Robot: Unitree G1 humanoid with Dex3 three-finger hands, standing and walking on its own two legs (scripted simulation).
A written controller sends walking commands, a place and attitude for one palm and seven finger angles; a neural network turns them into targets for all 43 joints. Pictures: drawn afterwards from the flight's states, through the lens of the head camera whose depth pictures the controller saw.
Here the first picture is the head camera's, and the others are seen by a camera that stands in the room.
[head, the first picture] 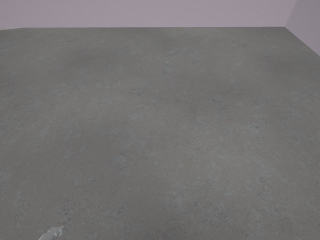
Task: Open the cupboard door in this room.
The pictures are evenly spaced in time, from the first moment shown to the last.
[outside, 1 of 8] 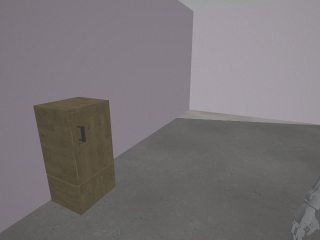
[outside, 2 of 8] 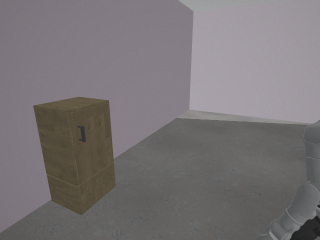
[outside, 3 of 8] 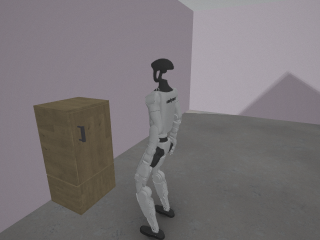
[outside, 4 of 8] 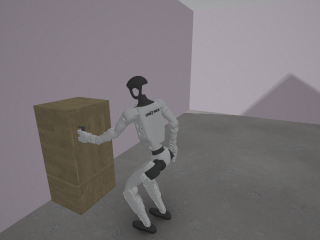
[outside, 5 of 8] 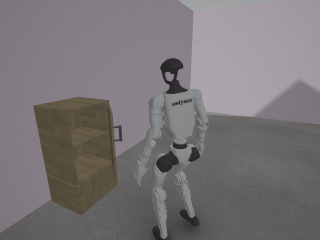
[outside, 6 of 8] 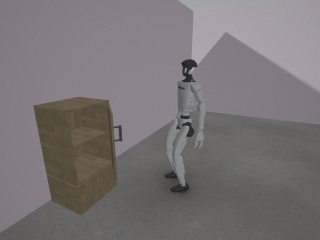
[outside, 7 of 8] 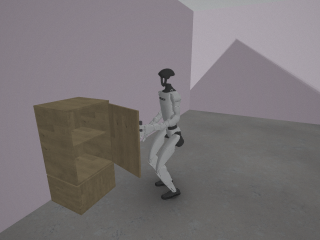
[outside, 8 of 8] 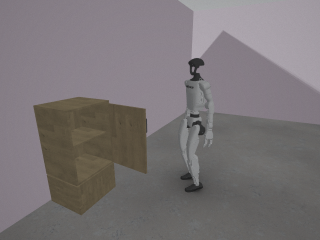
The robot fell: no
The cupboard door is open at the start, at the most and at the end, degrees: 0 87 86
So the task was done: yes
